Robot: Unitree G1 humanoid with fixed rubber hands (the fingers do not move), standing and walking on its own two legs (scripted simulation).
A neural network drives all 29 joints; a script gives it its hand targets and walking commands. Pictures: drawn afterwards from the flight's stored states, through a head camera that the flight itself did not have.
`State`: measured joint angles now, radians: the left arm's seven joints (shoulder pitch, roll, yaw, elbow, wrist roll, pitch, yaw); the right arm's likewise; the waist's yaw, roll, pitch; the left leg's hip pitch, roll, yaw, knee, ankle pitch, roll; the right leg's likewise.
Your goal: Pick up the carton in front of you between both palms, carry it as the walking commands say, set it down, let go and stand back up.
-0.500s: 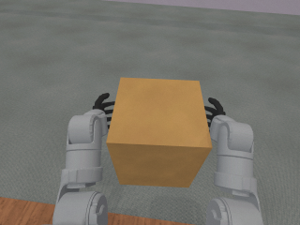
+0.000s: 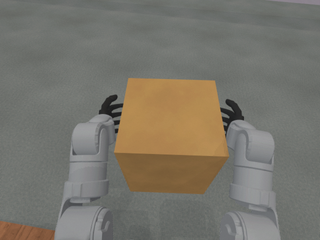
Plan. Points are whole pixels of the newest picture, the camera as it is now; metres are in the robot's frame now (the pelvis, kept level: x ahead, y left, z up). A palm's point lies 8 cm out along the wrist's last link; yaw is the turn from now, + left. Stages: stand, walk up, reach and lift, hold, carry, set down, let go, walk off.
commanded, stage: carry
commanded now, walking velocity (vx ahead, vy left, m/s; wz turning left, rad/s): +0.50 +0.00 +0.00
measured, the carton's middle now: (168, 140) +0.35 +0.01 +0.05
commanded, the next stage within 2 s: none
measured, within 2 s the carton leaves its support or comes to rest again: neither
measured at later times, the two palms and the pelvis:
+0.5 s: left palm (141, 64) +0.63 +0.13 +0.10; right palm (229, 70) +0.63 -0.17 +0.10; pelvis +0.29 -0.01 -0.04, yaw +2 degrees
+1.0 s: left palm (146, 38) +0.94 +0.15 +0.04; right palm (209, 42) +0.94 -0.15 +0.04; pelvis +0.60 -0.01 -0.06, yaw +1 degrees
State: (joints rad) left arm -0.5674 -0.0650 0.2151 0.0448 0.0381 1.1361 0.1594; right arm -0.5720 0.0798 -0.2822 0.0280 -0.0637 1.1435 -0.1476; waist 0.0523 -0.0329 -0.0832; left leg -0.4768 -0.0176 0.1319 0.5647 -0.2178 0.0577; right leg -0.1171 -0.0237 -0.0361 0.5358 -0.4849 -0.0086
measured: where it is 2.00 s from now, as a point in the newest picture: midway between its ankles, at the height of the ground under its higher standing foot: (169, 118)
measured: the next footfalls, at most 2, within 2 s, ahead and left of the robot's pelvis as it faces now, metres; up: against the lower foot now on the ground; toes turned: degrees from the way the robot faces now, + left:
right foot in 0.50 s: +0.47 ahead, -0.10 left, -0.06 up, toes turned -4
left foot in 0.98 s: +0.77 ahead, +0.07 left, -0.06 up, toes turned +7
